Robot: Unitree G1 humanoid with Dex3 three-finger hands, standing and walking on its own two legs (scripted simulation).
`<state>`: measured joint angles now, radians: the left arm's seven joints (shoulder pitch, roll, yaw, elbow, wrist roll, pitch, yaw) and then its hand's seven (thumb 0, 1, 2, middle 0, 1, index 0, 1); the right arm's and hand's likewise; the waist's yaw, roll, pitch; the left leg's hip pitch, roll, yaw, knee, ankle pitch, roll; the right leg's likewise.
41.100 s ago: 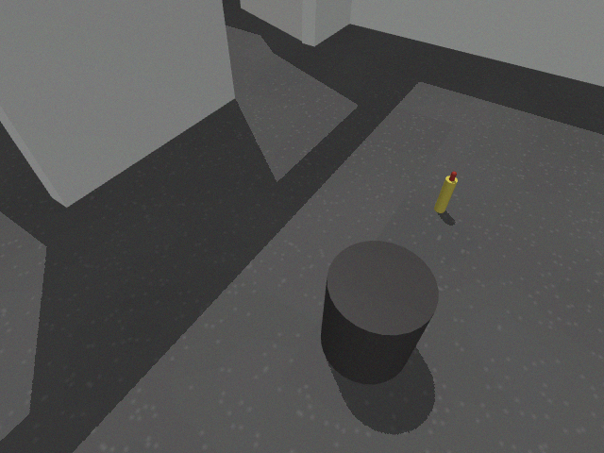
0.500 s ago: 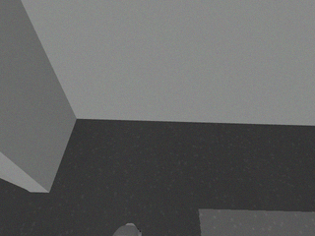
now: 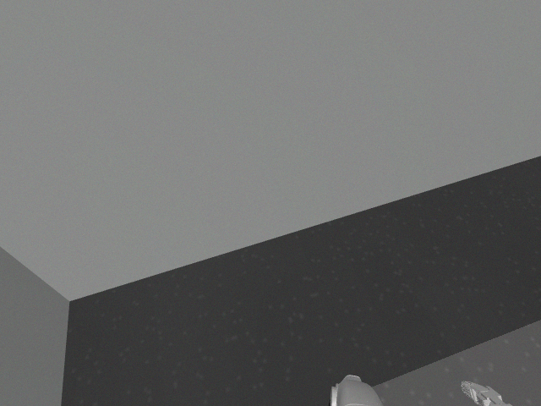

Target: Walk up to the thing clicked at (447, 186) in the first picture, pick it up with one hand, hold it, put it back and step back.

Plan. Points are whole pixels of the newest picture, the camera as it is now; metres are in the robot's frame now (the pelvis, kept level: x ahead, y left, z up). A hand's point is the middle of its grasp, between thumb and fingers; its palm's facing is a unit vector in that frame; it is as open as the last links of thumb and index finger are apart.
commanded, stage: walk up
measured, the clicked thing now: out of the picture -0.64 -1.07 -0.65
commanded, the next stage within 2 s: none
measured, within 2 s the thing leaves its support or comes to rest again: neither
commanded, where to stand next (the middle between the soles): +0.22 +0.04 m, yaw -63 degrees
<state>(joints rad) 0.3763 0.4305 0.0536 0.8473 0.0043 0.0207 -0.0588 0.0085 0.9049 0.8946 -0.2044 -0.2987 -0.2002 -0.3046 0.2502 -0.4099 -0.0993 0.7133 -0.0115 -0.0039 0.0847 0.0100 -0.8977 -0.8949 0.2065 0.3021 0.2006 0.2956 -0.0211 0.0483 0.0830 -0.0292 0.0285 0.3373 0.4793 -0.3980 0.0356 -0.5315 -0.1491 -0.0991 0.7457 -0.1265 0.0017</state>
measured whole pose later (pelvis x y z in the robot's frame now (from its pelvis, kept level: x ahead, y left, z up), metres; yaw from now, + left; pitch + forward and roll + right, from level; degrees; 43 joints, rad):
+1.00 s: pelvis +0.14 +0.15 -0.02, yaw -46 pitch -1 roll +0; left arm 0.29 0.46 0.09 0.78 0.02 0.05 -0.08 0.01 0.91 0.89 -0.20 -0.30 -0.20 -0.30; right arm 0.31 -0.50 -0.10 0.78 -0.03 -0.02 0.01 0.01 -0.90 -0.89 0.21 0.30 0.20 0.30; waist -0.05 0.01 0.09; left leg -0.44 0.26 0.31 0.74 -0.25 0.02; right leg -0.34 -0.04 -0.04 0.76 -0.44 -0.03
